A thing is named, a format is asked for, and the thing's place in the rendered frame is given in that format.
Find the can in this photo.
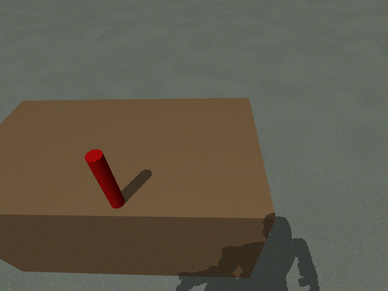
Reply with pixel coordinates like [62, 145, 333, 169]
[85, 149, 125, 209]

